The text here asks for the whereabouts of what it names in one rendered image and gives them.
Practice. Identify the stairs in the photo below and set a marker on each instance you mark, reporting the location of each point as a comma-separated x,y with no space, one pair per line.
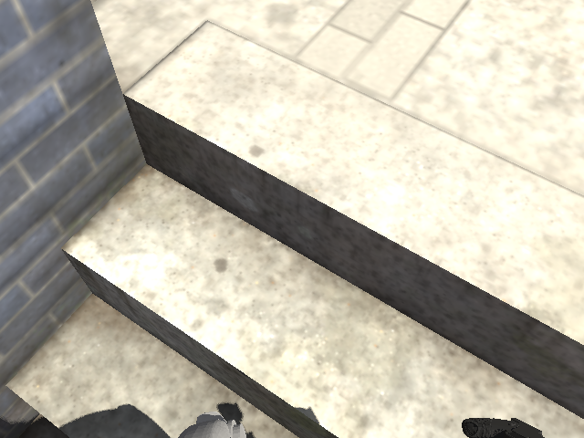
217,287

